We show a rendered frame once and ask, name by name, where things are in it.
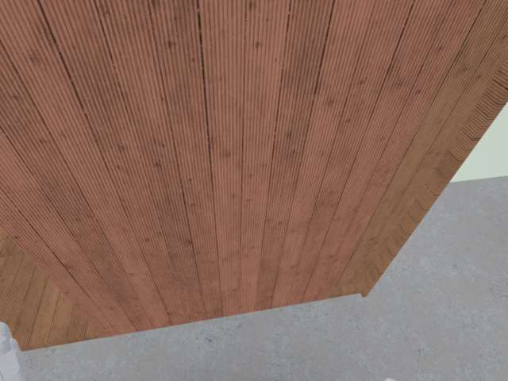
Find left robot upper arm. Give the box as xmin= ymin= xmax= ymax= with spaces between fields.
xmin=0 ymin=322 xmax=27 ymax=381

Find wardrobe door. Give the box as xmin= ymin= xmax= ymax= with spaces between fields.
xmin=335 ymin=0 xmax=508 ymax=287
xmin=0 ymin=0 xmax=483 ymax=337

